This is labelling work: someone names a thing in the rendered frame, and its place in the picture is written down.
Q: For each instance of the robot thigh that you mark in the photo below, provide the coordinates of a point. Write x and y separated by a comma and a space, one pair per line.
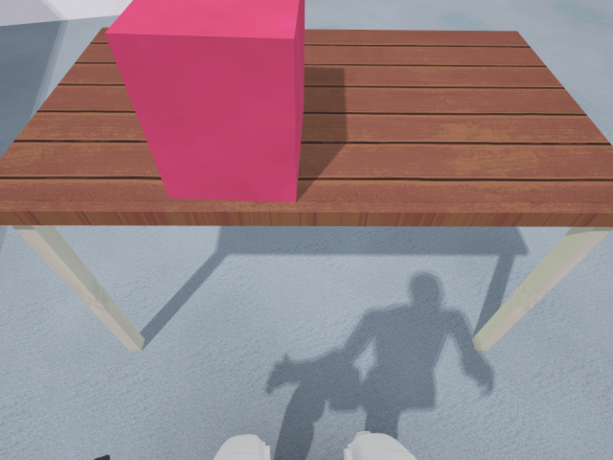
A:
244, 447
376, 446

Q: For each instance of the table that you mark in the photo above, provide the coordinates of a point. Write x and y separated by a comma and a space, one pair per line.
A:
400, 128

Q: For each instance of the right robot thigh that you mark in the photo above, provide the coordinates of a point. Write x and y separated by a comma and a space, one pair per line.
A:
376, 446

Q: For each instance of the carton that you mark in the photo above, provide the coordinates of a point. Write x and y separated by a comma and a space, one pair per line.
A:
218, 89

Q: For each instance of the left robot thigh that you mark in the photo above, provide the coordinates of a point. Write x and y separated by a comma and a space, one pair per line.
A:
244, 447

